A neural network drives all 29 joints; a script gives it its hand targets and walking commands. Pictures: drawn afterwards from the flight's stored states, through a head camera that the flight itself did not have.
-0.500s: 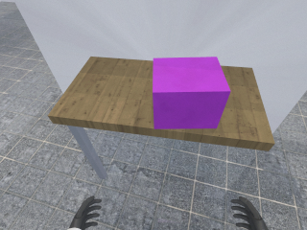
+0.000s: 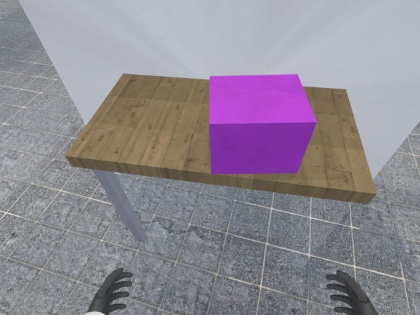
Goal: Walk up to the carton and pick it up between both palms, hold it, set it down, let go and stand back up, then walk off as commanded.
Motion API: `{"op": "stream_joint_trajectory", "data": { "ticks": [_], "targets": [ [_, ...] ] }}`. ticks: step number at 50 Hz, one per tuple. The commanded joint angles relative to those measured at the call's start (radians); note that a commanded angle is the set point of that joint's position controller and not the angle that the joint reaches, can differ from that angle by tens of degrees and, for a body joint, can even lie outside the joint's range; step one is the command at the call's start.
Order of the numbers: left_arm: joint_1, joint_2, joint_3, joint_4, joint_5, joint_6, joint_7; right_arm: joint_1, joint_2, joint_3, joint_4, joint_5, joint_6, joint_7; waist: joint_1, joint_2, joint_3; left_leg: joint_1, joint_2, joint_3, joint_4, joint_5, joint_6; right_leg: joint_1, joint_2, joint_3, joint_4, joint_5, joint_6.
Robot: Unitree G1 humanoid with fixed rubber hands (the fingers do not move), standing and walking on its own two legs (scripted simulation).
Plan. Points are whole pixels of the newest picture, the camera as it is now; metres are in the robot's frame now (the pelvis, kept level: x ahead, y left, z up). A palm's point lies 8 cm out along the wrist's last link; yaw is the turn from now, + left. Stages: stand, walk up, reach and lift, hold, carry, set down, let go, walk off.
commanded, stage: stand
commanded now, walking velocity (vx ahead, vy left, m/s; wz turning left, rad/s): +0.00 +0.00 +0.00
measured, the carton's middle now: (253, 125) +0.56 -0.08 +0.02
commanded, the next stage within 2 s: walk up in 1.60 s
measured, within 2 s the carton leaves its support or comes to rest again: neither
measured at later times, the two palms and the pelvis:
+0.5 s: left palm out of the picture +0.14 +0.25 -0.08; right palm out of the picture +0.14 -0.25 -0.08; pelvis -0.01 +0.00 +0.00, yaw +0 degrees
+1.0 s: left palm out of the picture +0.12 +0.25 -0.07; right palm out of the picture +0.12 -0.26 -0.08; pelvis -0.02 +0.00 +0.00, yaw +0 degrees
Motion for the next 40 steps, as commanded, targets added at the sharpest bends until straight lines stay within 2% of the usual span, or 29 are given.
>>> {"op": "stream_joint_trajectory", "data": {
  "ticks": [1, 19, 40],
  "targets": [
    [-0.044, 0.224, 0.088, -0.071, 0.011, -0.042, 0.006, -0.051, -0.206, -0.079, -0.081, 0.002, -0.038, -0.001, 0.005, -0.007, -0.12, 0.087, 0.08, -0.089, -0.127, 0.282, 0.033, 0.076, -0.086, 0.069, -0.114, 0.283, -0.039],
    [-0.039, 0.241, 0.088, -0.059, 0.008, -0.044, 0.005, -0.044, -0.22, -0.077, -0.069, 0.005, -0.039, 0.002, 0.005, -0.008, -0.123, 0.096, 0.088, -0.096, -0.148, 0.283, 0.032, 0.081, -0.091, 0.075, -0.129, 0.279, -0.043],
    [-0.041, 0.253, 0.086, -0.047, 0.005, -0.047, 0.0, -0.05, -0.235, -0.076, -0.041, 0.006, -0.044, 0.008, 0.005, -0.002, -0.082, 0.065, 0.095, -0.119, -0.199, 0.178, 0.029, 0.062, -0.093, 0.09, -0.17, 0.177, -0.045]
  ]
}}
